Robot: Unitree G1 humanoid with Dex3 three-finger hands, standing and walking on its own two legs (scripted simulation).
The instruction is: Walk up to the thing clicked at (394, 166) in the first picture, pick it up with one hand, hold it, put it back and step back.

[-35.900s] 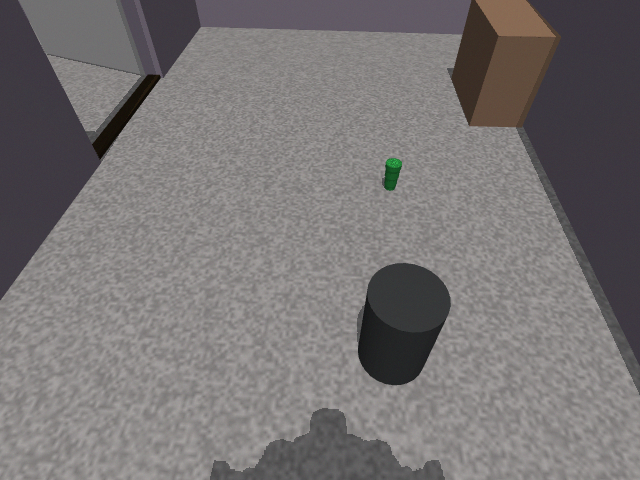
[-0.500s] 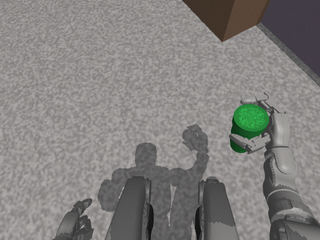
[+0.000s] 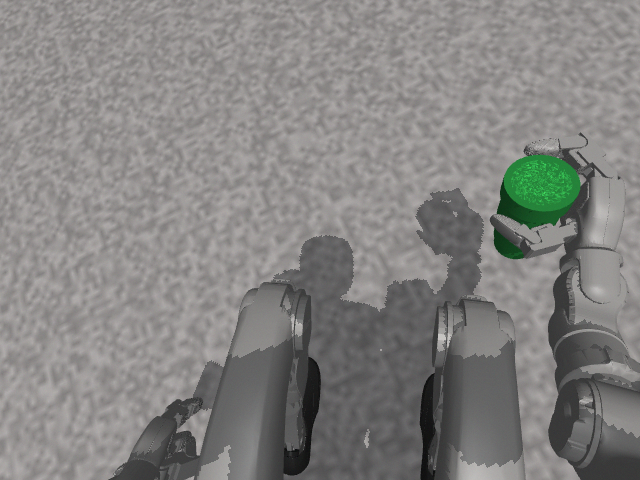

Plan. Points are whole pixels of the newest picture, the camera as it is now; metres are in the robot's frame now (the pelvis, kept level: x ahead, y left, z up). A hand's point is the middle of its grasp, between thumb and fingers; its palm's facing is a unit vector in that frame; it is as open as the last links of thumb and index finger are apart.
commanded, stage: crouch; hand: right
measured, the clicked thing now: (525, 216) +0.44 -0.20 -0.08
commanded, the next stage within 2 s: lower in 0.70 s
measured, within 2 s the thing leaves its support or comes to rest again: neither
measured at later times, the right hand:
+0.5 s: hand (516, 211) +0.46 -0.21 -0.14, palm faces +0.09 +1.00 -0.02, open 10.5 cm
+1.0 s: hand (504, 222) +0.47 -0.21 -0.19, palm faces +0.09 +1.00 -0.02, open 10.5 cm
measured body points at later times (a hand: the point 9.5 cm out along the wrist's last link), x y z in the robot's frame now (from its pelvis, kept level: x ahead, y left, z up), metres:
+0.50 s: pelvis +0.01 +0.00 -0.06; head +0.23 -0.06 +0.33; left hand +0.09 +0.28 -0.17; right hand +0.45 -0.26 -0.13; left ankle +0.10 +0.12 -0.35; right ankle +0.09 -0.14 -0.35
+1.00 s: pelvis +0.00 -0.01 -0.08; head +0.23 -0.10 +0.29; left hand +0.08 +0.27 -0.16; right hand +0.46 -0.26 -0.18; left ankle +0.10 +0.12 -0.35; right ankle +0.09 -0.14 -0.35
